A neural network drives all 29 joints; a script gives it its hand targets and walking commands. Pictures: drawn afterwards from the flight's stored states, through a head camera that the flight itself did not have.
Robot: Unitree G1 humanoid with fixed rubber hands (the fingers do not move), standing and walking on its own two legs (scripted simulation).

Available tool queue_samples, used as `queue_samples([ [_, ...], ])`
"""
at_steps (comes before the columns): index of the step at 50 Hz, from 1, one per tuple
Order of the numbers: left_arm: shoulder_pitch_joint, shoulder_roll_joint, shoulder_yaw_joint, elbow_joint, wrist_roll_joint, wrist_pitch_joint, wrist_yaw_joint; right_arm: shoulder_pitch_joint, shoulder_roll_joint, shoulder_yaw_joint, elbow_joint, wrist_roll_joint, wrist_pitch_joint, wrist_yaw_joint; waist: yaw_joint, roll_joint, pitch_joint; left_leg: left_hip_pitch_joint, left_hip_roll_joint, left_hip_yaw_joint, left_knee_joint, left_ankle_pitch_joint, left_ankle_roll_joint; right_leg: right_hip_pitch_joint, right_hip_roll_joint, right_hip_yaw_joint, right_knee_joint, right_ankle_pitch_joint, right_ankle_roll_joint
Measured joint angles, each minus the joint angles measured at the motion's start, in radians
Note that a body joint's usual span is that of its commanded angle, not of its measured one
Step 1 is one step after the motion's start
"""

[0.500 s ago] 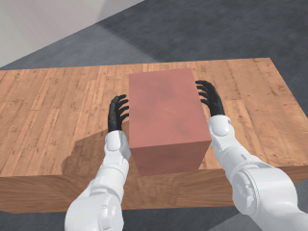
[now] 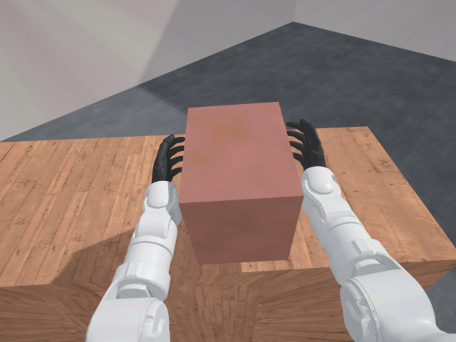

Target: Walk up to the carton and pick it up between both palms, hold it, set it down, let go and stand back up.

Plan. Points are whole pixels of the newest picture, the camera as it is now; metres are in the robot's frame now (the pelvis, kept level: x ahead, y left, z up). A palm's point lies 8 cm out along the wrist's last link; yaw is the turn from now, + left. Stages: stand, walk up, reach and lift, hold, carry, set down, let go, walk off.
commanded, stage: reach and lift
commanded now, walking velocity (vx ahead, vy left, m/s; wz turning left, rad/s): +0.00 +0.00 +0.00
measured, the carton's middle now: (238, 184) +0.41 +0.01 +0.08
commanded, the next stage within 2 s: hold in 1.52 s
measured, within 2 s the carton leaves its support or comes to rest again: neither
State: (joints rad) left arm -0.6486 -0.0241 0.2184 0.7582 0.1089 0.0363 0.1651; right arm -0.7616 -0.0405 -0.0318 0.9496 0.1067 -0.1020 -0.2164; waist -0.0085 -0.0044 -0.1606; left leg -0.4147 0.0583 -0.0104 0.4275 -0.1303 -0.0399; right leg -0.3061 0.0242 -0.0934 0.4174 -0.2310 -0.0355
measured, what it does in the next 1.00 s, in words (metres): stands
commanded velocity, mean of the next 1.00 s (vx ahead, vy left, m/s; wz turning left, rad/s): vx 0.00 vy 0.00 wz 0.00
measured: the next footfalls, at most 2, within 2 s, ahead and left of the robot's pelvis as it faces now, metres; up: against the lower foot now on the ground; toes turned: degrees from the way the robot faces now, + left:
none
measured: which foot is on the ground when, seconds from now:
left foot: down 0.00-1.00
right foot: down 0.00-1.00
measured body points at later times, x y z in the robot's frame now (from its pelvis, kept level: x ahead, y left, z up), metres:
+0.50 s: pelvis -0.01 +0.02 +0.00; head -0.06 +0.06 +0.45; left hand +0.37 +0.16 +0.16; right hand +0.38 -0.11 +0.17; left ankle +0.05 +0.14 -0.74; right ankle -0.02 -0.09 -0.74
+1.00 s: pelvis -0.01 +0.03 +0.01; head -0.06 +0.06 +0.45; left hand +0.38 +0.15 +0.18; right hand +0.38 -0.12 +0.19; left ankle +0.05 +0.14 -0.74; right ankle -0.02 -0.09 -0.74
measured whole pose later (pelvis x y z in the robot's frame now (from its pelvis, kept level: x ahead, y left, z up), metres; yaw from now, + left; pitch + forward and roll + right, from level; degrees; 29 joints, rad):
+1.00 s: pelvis -0.01 +0.03 +0.01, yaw -1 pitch -6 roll -1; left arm -0.67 -0.06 0.23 0.33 0.27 0.62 0.10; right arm -0.78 -0.03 -0.08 0.74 0.18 0.26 -0.21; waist -0.07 -0.06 -0.01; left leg -0.14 0.02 0.02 0.38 -0.13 0.00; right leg -0.03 -0.01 -0.05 0.34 -0.20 0.01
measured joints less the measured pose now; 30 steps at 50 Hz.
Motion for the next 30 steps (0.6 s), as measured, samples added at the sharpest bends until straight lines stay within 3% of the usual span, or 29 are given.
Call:
queue_samples([
  [6,-0.042,-0.017,0.065,-0.116,0.091,0.207,-0.047,-0.059,0.001,-0.015,-0.013,0.029,0.128,-0.008,-0.002,-0.038,0.076,0.165,-0.006,0.012,-0.050,0.006,0.002,0.157,-0.004,0.015,-0.042,0.007,0.004],
  [14,-0.021,-0.026,0.102,-0.234,0.174,0.344,-0.115,-0.065,0.039,-0.057,-0.019,-0.001,0.190,-0.006,-0.025,-0.072,0.144,0.293,-0.019,0.009,-0.078,0.010,0.010,0.291,-0.014,0.013,-0.079,0.013,0.014],
  [21,0.018,-0.024,0.050,-0.329,0.170,0.433,-0.114,0.005,0.053,-0.058,-0.103,0.015,0.227,-0.006,-0.041,-0.079,0.159,0.289,-0.026,0.006,-0.062,0.010,0.022,0.299,-0.020,0.012,-0.083,0.024,0.024],
  [30,-0.017,-0.021,0.011,-0.364,0.151,0.517,-0.081,0.000,0.033,-0.072,-0.173,0.037,0.305,0.003,-0.044,-0.076,0.152,0.248,-0.030,0.022,-0.052,0.019,0.037,0.250,-0.026,0.031,-0.072,0.039,0.036],
])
